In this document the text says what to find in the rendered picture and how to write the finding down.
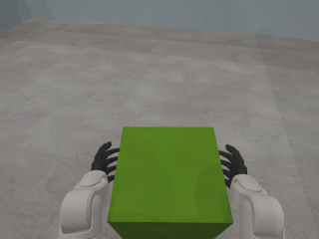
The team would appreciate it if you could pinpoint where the robot left hand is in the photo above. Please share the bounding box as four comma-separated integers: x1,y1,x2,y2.
91,141,120,182

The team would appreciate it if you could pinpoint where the robot left forearm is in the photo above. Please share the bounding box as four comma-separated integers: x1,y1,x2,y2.
58,170,110,239

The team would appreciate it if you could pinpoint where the robot right hand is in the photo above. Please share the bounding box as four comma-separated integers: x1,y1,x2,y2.
218,144,247,189

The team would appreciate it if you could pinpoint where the carton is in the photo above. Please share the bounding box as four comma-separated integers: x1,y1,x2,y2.
107,126,233,239

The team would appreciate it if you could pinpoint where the robot right forearm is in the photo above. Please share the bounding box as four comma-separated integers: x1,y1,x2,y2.
229,174,286,239

